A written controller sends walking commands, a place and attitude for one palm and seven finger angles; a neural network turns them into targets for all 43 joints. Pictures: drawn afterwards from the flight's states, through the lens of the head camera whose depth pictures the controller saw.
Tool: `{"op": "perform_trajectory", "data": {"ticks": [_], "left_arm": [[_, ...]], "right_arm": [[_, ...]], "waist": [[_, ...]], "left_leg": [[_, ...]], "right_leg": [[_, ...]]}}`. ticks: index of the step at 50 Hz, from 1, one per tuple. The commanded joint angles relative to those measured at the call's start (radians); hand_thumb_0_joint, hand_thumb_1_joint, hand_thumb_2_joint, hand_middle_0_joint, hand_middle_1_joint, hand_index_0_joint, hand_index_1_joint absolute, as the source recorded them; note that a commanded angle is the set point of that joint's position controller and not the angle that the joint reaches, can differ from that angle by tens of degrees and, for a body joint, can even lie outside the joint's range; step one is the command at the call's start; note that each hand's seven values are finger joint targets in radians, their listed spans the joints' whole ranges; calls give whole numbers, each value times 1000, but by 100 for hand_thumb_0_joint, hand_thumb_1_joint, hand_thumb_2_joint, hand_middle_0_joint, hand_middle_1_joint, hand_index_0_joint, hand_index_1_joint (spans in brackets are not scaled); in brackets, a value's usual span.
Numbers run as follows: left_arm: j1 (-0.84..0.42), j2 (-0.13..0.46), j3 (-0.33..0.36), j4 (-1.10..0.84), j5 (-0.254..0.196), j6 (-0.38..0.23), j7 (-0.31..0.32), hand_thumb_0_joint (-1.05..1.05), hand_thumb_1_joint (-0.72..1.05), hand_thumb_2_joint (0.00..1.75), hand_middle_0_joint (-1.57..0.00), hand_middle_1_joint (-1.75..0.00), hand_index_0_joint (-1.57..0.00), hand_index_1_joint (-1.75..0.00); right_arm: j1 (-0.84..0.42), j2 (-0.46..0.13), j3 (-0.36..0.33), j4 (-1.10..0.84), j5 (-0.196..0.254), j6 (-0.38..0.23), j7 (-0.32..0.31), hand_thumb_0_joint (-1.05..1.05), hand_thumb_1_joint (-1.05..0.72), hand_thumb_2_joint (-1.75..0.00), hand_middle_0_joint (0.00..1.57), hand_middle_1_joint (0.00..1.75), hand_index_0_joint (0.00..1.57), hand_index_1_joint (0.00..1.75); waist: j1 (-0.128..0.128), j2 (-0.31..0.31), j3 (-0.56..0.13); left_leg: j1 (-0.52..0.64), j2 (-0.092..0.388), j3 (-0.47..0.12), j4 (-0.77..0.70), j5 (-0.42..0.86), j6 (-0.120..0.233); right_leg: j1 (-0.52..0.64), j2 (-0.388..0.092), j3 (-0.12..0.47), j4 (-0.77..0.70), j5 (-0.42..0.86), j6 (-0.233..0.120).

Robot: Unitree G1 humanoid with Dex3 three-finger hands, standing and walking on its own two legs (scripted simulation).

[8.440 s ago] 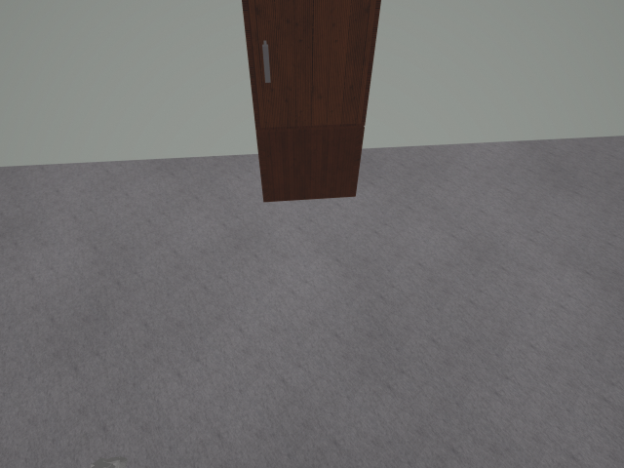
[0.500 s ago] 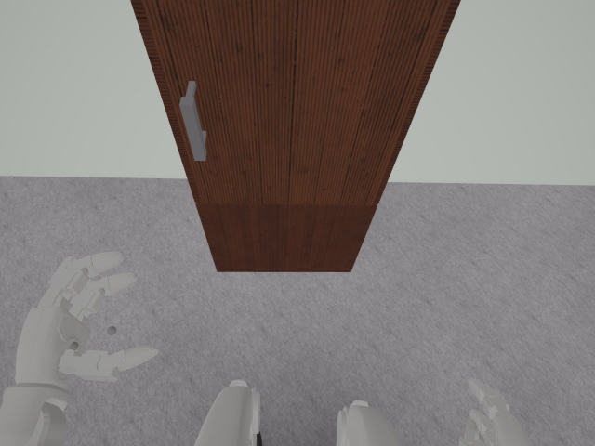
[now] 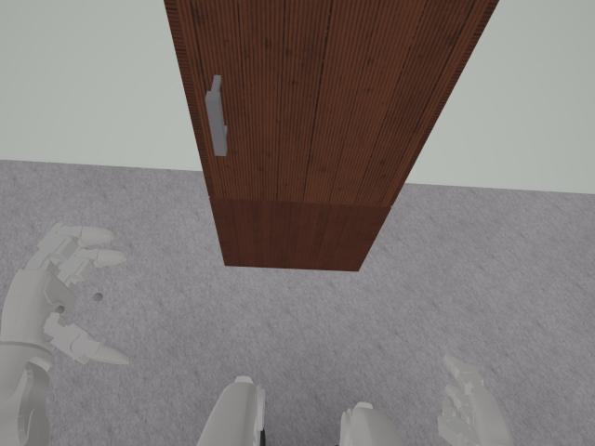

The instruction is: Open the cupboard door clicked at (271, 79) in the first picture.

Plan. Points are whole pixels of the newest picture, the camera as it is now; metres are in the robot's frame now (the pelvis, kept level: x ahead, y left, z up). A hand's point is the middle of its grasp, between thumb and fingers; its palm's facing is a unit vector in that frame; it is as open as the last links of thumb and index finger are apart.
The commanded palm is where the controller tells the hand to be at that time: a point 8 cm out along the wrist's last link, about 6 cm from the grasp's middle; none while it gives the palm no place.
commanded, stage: raise the hand with hooked fingers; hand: left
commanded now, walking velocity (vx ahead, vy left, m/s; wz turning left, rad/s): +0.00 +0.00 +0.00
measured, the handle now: (218, 117) +0.60 +0.19 +0.03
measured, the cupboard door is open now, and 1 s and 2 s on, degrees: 0 0 0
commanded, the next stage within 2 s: move the hooked fingers beside the handle in 0.60 s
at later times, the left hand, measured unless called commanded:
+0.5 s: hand (108, 285) +0.29 +0.26 +0.04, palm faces +0.07 -1.00 -0.05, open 14.0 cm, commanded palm +0.26 +0.31 +0.04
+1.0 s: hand (126, 253) +0.33 +0.25 +0.04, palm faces +0.04 -1.00 -0.03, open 14.0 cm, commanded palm +0.32 +0.30 +0.04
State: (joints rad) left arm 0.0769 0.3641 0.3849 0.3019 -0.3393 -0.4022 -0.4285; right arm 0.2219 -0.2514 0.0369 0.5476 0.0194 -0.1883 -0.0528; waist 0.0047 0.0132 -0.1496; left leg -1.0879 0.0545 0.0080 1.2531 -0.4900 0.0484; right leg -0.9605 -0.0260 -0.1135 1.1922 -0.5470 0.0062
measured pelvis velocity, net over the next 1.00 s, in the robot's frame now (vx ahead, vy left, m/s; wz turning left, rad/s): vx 0.00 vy -0.02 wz -0.01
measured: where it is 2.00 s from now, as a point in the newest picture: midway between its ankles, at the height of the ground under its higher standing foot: outside the picture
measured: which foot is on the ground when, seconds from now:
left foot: down 0.00-1.00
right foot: down 0.00-1.00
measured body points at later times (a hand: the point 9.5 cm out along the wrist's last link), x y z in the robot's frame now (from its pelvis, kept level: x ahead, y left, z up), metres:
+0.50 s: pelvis +0.00 -0.01 +0.00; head +0.09 +0.01 +0.44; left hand +0.28 +0.31 +0.04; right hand +0.16 -0.27 -0.08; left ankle +0.06 +0.09 -0.63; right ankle +0.02 -0.13 -0.63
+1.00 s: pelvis +0.00 -0.02 -0.01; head +0.10 +0.01 +0.43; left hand +0.32 +0.31 +0.04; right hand +0.16 -0.27 -0.09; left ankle +0.06 +0.09 -0.63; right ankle +0.02 -0.13 -0.63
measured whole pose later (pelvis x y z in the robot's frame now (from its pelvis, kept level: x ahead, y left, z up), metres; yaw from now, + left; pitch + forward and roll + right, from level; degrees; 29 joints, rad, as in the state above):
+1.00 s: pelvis +0.00 -0.02 -0.01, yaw -1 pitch +20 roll -4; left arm -0.16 0.41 0.43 0.51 -0.33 -0.39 -0.47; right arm 0.23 -0.28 0.03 0.59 0.03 -0.17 -0.07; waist -0.02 0.02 -0.15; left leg -1.14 0.07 0.00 1.28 -0.50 0.03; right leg -1.02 -0.01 -0.12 1.23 -0.56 -0.02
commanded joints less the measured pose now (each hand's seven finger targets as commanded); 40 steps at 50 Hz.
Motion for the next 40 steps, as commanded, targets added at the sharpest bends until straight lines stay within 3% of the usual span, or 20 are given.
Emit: {"op": "perform_trajectory", "data": {"ticks": [1,2,5,9,11,13,19,23,31,35,36,40], "left_arm": [[-153,227,111,-144,-32,-53,-21,0,-50,30,-30,-120,-30,-120],[-163,233,118,-130,-36,-53,-26,0,-50,30,-30,-120,-30,-120],[-196,258,134,-110,-38,-55,-39,0,-50,30,-30,-120,-30,-120],[-151,245,121,-124,-47,-58,-54,0,-50,30,-30,-120,-30,-120],[-139,247,125,-127,-48,-58,-45,0,-50,30,-30,-120,-30,-120],[-136,260,148,-120,-53,-62,-34,0,-50,30,-30,-120,-30,-120],[-164,259,139,-130,-41,-86,-18,0,-50,30,-30,-120,-30,-120],[-159,252,133,-115,-49,-83,-26,0,-50,30,-30,-120,-30,-120],[-174,251,130,-126,-48,-80,-35,0,-50,30,-30,-120,-30,-120],[-168,246,128,-96,-48,-70,-36,0,-50,30,-30,-120,-30,-120],[-214,255,134,-74,-47,-68,-34,0,-50,30,-30,-120,-30,-120],[-358,276,130,-28,-34,-75,-42,0,-50,30,-30,-120,-30,-120]], "right_arm": [[21,-184,-85,-116,8,-42,-15,0,-90,-90,20,30,20,30],[25,-186,-86,-114,9,-41,-18,0,-90,-90,20,30,20,30],[31,-189,-86,-107,10,-41,-19,0,-90,-90,20,30,20,30],[37,-190,-91,-114,13,-46,-14,0,-90,-90,20,30,20,30],[36,-188,-91,-115,14,-44,-10,0,-90,-90,20,30,20,30],[43,-188,-93,-113,12,-43,-10,0,-90,-90,20,30,20,30],[37,-185,-92,-112,13,-38,-12,0,-90,-90,20,30,20,30],[43,-183,-90,-111,13,-35,-14,0,-90,-90,20,30,20,30],[28,-177,-87,-113,15,-34,-17,0,-90,-90,20,30,20,30],[30,-177,-83,-115,15,-30,-17,0,-90,-90,20,30,20,30],[33,-180,-83,-107,15,-27,-19,0,-90,-90,20,30,20,30],[37,-184,-79,-86,13,-30,-32,0,-90,-90,20,30,20,30]], "waist": [[-10,104,-284],[-13,85,-287],[-12,111,-302],[-2,117,-331],[0,121,-314],[-4,80,-304],[-8,119,-302],[-18,80,-301],[-12,113,-305],[-17,76,-286],[-31,55,-272],[-44,77,-283]], "left_leg": [[357,-23,-105,-238,148,-42],[347,-25,-99,-232,140,-37],[363,-23,-96,-229,168,-38],[374,-24,-87,-222,207,-34],[368,-24,-87,-227,208,-36],[334,-26,-80,-213,203,-29],[331,-26,-71,-216,167,-28],[304,-28,-66,-201,164,-22],[311,-30,-55,-191,170,-21],[285,-31,-55,-185,165,-19],[264,-30,-53,-174,151,-16],[253,-27,-50,-151,131,-16]], "right_leg": [[5,62,24,-142,122,-39],[10,62,27,-146,119,-37],[9,61,30,-146,132,-39],[28,61,37,-149,151,-39],[30,60,35,-150,153,-38],[40,63,38,-152,154,-37],[31,59,49,-154,130,-36],[52,62,56,-162,132,-34],[55,57,66,-166,140,-32],[61,61,67,-167,139,-30],[49,61,70,-169,128,-27],[24,59,83,-159,107,-30]]}}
